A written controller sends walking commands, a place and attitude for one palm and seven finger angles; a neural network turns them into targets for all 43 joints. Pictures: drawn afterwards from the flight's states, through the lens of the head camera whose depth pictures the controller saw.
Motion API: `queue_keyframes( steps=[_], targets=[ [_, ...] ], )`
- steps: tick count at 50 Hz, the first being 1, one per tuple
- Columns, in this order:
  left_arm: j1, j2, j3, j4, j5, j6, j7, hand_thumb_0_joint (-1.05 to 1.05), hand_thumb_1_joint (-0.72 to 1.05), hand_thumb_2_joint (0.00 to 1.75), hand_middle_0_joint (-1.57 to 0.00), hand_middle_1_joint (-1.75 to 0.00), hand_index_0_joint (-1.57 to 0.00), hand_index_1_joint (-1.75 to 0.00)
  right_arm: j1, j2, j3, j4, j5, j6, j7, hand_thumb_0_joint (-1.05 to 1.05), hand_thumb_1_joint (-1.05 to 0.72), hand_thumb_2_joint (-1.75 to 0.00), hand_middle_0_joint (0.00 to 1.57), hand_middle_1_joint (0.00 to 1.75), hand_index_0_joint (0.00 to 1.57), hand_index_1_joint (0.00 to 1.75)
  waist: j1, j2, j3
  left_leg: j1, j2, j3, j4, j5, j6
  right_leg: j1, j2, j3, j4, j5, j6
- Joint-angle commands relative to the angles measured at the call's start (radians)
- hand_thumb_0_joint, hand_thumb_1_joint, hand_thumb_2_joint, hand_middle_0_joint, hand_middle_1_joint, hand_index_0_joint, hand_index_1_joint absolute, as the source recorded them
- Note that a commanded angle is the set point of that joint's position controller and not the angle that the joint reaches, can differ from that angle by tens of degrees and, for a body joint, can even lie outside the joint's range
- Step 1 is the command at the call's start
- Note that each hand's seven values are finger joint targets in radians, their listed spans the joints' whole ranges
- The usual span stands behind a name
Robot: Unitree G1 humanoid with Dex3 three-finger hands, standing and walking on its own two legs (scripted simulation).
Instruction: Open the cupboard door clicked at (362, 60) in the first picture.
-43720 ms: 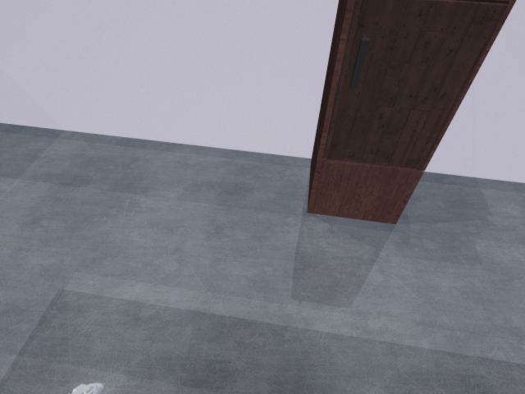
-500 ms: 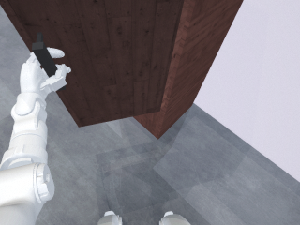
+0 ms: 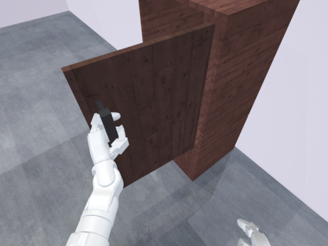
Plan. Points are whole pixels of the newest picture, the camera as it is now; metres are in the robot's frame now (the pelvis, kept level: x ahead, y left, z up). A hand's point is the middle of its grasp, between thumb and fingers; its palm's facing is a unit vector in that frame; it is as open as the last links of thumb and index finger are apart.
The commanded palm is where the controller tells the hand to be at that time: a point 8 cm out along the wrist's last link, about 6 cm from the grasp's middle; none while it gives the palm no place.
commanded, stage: pull the door open along its arc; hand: left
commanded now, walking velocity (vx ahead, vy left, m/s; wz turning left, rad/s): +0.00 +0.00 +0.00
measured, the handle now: (108, 126) +0.40 +0.15 +0.08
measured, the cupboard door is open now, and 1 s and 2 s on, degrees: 85 92 96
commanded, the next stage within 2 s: open thumb and fingers to let go in 0.18 s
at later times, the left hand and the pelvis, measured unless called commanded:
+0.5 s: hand (137, 151) +0.32 +0.07 +0.08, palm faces +0.36 -0.93 +0.00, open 6.8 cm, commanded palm +0.29 +0.12 +0.07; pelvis -0.01 -0.02 +0.00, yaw +2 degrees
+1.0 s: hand (135, 149) +0.33 +0.08 +0.08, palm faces +0.33 -0.95 +0.01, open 14.4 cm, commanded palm +0.28 +0.12 +0.07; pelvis -0.01 +0.01 +0.00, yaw +1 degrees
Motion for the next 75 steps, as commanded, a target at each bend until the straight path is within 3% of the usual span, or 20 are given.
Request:
queue_keyframes(
  steps=[1,5,12,14,20,26,34,36,46,51,54,60,61,62,63,64,66,69,71,75],
  targets=[
    [-0.188,0.082,0.001,-0.315,0.004,-0.101,0.03,0.0,0.9,0.9,-0.4,-1.35,-0.4,-1.35,-0.038,-0.105,-0.047,-0.119,-0.005,-0.04,-0.012,0.0,-0.9,-0.9,0.2,0.3,0.2,0.3,0.034,-0.085,-0.23,0.167,-0.058,0.021,-0.06,0.232,0.047,0.132,-0.026,0.035,-0.157,0.502,0.045],
    [-0.092,0.025,-0.066,-0.368,0.011,-0.084,0.046,0.0,0.9,0.9,-0.4,-1.35,-0.4,-1.35,-0.056,-0.1,-0.047,-0.13,-0.005,-0.047,-0.008,0.0,-0.9,-0.9,0.2,0.3,0.2,0.3,0.04,-0.102,-0.22,0.169,-0.061,0.019,-0.067,0.223,0.046,0.149,-0.037,0.041,-0.167,0.508,0.049],
    [-0.072,-0.105,-0.22,-0.443,0.057,-0.047,0.107,0.0,0.9,0.9,-0.4,-1.35,-0.4,-1.35,-0.081,-0.091,-0.048,-0.132,-0.013,-0.067,-0.005,0.0,-0.9,-0.9,0.2,0.3,0.2,0.3,0.014,-0.151,-0.187,0.177,-0.061,0.004,-0.057,0.195,0.049,0.116,-0.052,0.048,-0.182,0.483,0.058],
    [-0.192,-0.055,-0.196,-0.408,0.085,-0.045,0.128,0.0,0.9,0.9,-0.4,-1.35,-0.4,-1.35,-0.083,-0.095,-0.046,-0.098,-0.015,-0.064,-0.016,0.0,-0.9,-0.9,0.2,0.3,0.2,0.3,-0.017,-0.185,-0.15,0.16,-0.059,-0.004,-0.041,0.17,0.053,0.066,-0.056,0.058,-0.193,0.426,0.06],
    [-0.184,-0.043,-0.159,-0.364,0.057,-0.049,0.097,0.0,0.48,0.72,-0.37,-1.3,-0.37,-1.3,-0.106,-0.079,-0.042,-0.088,-0.013,-0.054,-0.035,0.0,-0.9,-0.9,0.2,0.3,0.2,0.3,0.019,-0.129,-0.217,0.157,-0.069,-0.003,-0.047,0.168,0.049,0.113,-0.069,0.08,-0.192,0.447,0.061],
    [-0.245,-0.06,-0.161,-0.315,0.019,-0.058,0.071,0.0,0.06,0.54,-0.34,-1.26,-0.34,-1.26,-0.108,-0.085,-0.035,-0.082,-0.011,-0.058,-0.035,0.0,-0.9,-0.9,0.2,0.3,0.2,0.3,0.007,-0.143,-0.176,0.162,-0.066,-0.009,-0.054,0.156,0.049,0.08,-0.06,0.059,-0.195,0.405,0.06],
    [-0.249,-0.052,-0.145,-0.278,0.04,-0.062,0.089,0.0,-0.5,0.3,-0.3,-1.2,-0.3,-1.2,-0.093,-0.09,-0.041,-0.088,-0.014,-0.055,-0.026,0.0,-0.9,-0.9,0.2,0.3,0.2,0.3,0.019,-0.137,-0.207,0.166,-0.062,-0.006,-0.051,0.188,0.05,0.075,-0.043,0.035,-0.168,0.4,0.046],
    [-0.251,-0.072,-0.161,-0.293,0.04,-0.06,0.093,0.0,-0.5,0.3,-0.3,-1.2,-0.3,-1.2,-0.095,-0.087,-0.042,-0.092,-0.014,-0.054,-0.022,0.0,-0.9,-0.9,0.2,0.3,0.2,0.3,0.02,-0.114,-0.223,0.175,-0.061,-0.001,-0.049,0.2,0.049,0.071,-0.038,0.024,-0.155,0.399,0.04],
    [-0.244,-0.137,-0.216,-0.305,0.072,-0.027,0.146,0.0,-0.5,0.3,-0.22,-0.7,-0.22,-0.7,-0.09,-0.088,-0.047,-0.103,-0.015,-0.05,-0.01,0.0,-0.9,-0.9,0.2,0.3,0.2,0.3,0.019,-0.095,-0.213,0.188,-0.048,-0.009,-0.053,0.206,0.045,0.024,-0.012,-0.015,-0.13,0.316,0.02],
    [-0.229,-0.142,-0.22,-0.335,0.073,-0.003,0.162,0.0,-0.5,0.3,-0.18,-0.45,-0.18,-0.45,-0.098,-0.087,-0.046,-0.112,-0.013,-0.046,-0.011,0.0,-0.9,-0.9,0.2,0.3,0.2,0.3,0.023,-0.09,-0.222,0.193,-0.045,-0.009,-0.056,0.212,0.042,0.033,-0.008,-0.019,-0.131,0.309,0.015],
    [-0.263,-0.128,-0.208,-0.316,0.07,0.007,0.173,0.0,-0.5,0.3,-0.15,-0.3,-0.15,-0.3,-0.106,-0.088,-0.04,-0.104,-0.012,-0.045,-0.017,0.0,-0.9,-0.9,0.2,0.3,0.2,0.3,0.016,-0.107,-0.183,0.182,-0.045,-0.017,-0.064,0.167,0.043,0.012,-0.005,-0.02,-0.148,0.244,0.017],
    [-0.282,-0.161,-0.23,-0.306,0.081,0.016,0.19,0.0,-0.5,0.3,-0.15,-0.3,-0.15,-0.3,-0.119,-0.079,-0.037,-0.099,-0.011,-0.045,-0.014,0.0,-0.9,-0.9,0.2,0.3,0.2,0.3,0.019,-0.064,-0.211,0.192,-0.045,-0.022,-0.068,0.158,0.037,0.001,-0.005,-0.029,-0.13,0.222,0.01],
    [-0.249,-0.075,-0.439,-0.304,0.187,-0.025,-0.033,0.0,-0.5,0.3,-0.15,-0.3,-0.15,-0.3,-0.037,-0.11,-0.037,-0.073,-0.007,-0.033,-0.01,0.0,-0.9,-0.9,0.2,0.3,0.2,0.3,-0.073,-0.123,-0.156,0.222,-0.044,-0.03,-0.064,0.179,0.056,-0.04,-0.009,-0.003,-0.131,0.299,0.013],
    [-0.288,0.011,-0.344,-0.356,0.145,-0.075,-0.15,0.0,-0.5,0.3,-0.15,-0.3,-0.15,-0.3,-0.025,-0.109,-0.047,-0.107,0.007,-0.033,-0.019,0.0,-0.9,-0.9,0.2,0.3,0.2,0.3,-0.041,-0.109,-0.218,0.233,-0.046,-0.029,-0.058,0.203,0.062,-0.008,-0.015,-0.001,-0.126,0.345,0.009],
    [-0.296,0.037,-0.351,-0.399,0.121,-0.107,-0.242,0.0,-0.5,0.3,-0.15,-0.3,-0.15,-0.3,-0.038,-0.114,-0.044,-0.126,0.013,-0.038,-0.027,0.0,-0.9,-0.9,0.2,0.3,0.2,0.3,-0.029,-0.048,-0.26,0.264,-0.053,-0.023,-0.056,0.21,0.064,0.008,-0.016,0.009,-0.12,0.363,0.008],
    [-0.297,0.035,-0.368,-0.408,0.084,-0.122,-0.327,0.0,-0.5,0.3,-0.15,-0.3,-0.15,-0.3,-0.031,-0.117,-0.039,-0.135,0.025,-0.044,-0.032,0.0,-0.9,-0.9,0.2,0.3,0.2,0.3,-0.046,-0.018,-0.26,0.29,-0.053,-0.029,-0.058,0.204,0.065,-0.003,-0.015,0.004,-0.119,0.35,0.007],
    [-0.26,0.013,-0.343,-0.366,-0.036,-0.115,-0.439,0.0,-0.5,0.3,-0.15,-0.3,-0.15,-0.3,-0.052,-0.113,-0.024,-0.154,0.049,-0.06,-0.043,0.0,-0.9,-0.9,0.2,0.3,0.2,0.3,-0.036,-0.003,-0.219,0.298,-0.05,-0.042,-0.074,0.151,0.058,-0.024,-0.005,-0.012,-0.137,0.283,0.01],
    [-0.247,-0.011,-0.267,-0.328,-0.159,-0.076,-0.432,0.0,-0.5,0.3,-0.15,-0.3,-0.15,-0.3,-0.083,-0.117,-0.01,-0.163,0.065,-0.087,-0.046,0.0,-0.9,-0.9,0.2,0.3,0.2,0.3,-0.009,-0.072,-0.127,0.248,-0.05,-0.054,-0.12,0.034,0.048,-0.03,0.007,-0.035,-0.169,0.157,0.016],
    [-0.225,0.02,-0.215,-0.335,-0.154,-0.069,-0.385,0.0,-0.5,0.3,-0.15,-0.3,-0.15,-0.3,-0.079,-0.122,-0.013,-0.165,0.062,-0.098,-0.041,0.0,-0.9,-0.9,0.2,0.3,0.2,0.3,0.01,-0.097,-0.135,0.238,-0.052,-0.05,-0.128,0.042,0.047,-0.016,0.005,-0.036,-0.163,0.155,0.019],
    [-0.113,0.076,-0.179,-0.378,-0.084,-0.09,-0.337,0.0,-0.5,0.3,-0.15,-0.3,-0.15,-0.3,-0.068,-0.12,-0.02,-0.182,0.049,-0.103,-0.017,0.0,-0.9,-0.9,0.2,0.3,0.2,0.3,0.04,-0.077,-0.16,0.232,-0.052,-0.032,-0.119,0.093,0.048,0.01,-0.002,-0.026,-0.144,0.189,0.015]
  ],
)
